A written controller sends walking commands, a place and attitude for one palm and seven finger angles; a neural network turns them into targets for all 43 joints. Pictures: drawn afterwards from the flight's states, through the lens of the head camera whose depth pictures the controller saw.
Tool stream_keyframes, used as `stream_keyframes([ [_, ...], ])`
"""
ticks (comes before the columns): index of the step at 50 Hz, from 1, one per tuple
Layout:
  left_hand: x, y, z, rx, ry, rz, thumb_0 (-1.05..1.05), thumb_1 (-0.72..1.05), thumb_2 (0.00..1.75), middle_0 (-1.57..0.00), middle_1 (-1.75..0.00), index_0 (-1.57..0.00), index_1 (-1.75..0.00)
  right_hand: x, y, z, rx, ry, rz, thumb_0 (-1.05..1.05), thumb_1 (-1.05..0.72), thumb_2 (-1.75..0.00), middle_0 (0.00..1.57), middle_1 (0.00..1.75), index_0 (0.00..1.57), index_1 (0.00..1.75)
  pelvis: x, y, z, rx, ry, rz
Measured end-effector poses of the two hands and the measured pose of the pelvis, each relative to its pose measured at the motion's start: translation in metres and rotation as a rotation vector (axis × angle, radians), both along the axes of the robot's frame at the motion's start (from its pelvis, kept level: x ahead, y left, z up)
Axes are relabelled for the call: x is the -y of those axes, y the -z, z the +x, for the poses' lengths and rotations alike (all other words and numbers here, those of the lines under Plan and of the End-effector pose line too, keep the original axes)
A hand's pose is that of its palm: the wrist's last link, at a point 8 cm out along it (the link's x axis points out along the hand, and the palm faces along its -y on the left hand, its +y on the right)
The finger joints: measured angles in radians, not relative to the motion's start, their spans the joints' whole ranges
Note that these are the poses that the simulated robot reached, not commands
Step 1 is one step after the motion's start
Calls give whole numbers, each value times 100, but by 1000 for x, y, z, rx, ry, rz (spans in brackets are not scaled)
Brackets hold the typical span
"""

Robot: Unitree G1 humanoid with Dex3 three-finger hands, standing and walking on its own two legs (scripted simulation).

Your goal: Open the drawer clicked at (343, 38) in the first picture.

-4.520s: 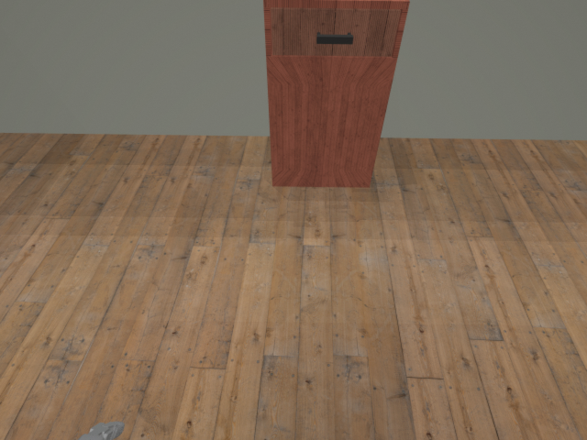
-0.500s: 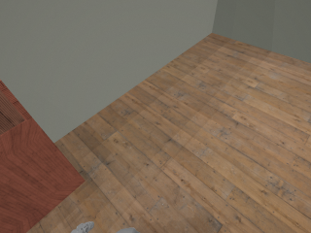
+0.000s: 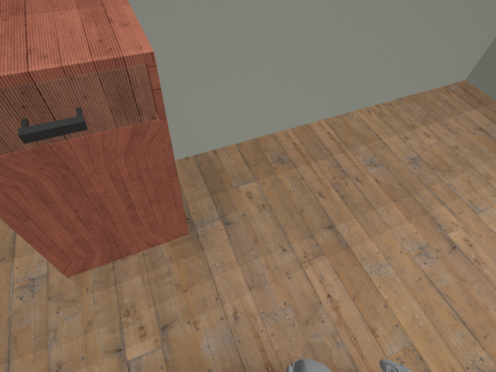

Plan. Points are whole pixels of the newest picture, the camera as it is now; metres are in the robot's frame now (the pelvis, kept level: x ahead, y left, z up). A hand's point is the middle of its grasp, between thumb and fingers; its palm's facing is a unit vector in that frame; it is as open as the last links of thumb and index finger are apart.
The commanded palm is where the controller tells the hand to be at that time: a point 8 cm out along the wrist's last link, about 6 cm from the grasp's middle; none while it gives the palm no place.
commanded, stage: turn to face it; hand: left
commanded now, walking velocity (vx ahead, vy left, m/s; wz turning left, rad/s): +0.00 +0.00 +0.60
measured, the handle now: (53, 123) +0.58 +0.49 -0.01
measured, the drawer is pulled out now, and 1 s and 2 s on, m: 0.00 0.00 0.00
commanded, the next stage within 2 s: take the last steps up to it in 0.72 s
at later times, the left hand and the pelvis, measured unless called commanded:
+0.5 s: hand out of the picture +0.00 +0.16 -0.14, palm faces +0.31 -0.91 -0.27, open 7.3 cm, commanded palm none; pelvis -0.02 -0.05 +0.01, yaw +18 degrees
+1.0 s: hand out of the picture -0.09 +0.20 -0.16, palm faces +0.44 -0.87 -0.23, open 7.3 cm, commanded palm none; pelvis -0.05 +0.00 +0.01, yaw +25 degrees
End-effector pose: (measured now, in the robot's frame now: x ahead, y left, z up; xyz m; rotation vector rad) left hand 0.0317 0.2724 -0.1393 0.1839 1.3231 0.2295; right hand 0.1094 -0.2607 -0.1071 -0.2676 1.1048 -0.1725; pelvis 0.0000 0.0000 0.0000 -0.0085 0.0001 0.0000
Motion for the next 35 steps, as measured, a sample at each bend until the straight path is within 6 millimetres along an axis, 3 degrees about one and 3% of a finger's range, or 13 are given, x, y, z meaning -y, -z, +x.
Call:
stream_keyframes([
  [7,12,-18,15,108,-30,24,0,91,90,-19,-30,-20,-30,-1,11,-3,-34,-44,49,1,-90,-90,20,30,20,30,12,-3,-4,2,-75,8],
  [11,30,-25,22,177,-44,53,0,91,90,-20,-30,-20,-30,10,30,-7,-64,-65,87,1,-90,-90,20,30,20,30,29,4,-7,1,-125,22],
  [14,45,-31,16,215,-58,75,0,91,90,-20,-30,-20,-30,20,42,-7,-90,-85,103,1,-90,-90,20,30,20,30,39,7,-11,12,-172,22],
  [19,61,-41,-12,206,-130,72,0,91,89,-20,-30,-21,-30,26,37,-5,-132,-139,109,1,-91,-90,20,30,20,30,47,-3,-12,27,-245,43],
  [25,68,-32,-51,160,-213,42,0,91,89,-20,-30,-21,-30,20,28,1,-169,-209,84,1,-91,-90,19,30,20,30,46,-7,-17,24,-316,48],
  [29,63,-18,-87,107,-278,13,0,90,89,-20,-30,-21,-30,1,23,14,-165,-274,53,1,-91,-90,19,30,20,30,37,-4,-23,14,-352,37],
  [35,43,13,-147,4,-384,-33,0,91,89,-20,-30,-21,-30,-44,15,35,-78,-373,11,1,-91,-90,19,30,20,30,14,8,-36,12,-397,16],
])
